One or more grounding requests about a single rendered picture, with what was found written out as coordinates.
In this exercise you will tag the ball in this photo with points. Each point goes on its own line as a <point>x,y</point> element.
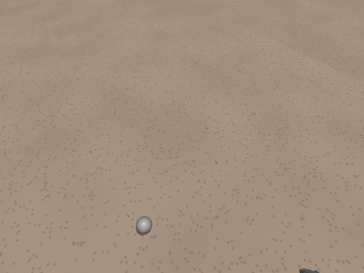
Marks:
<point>144,224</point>

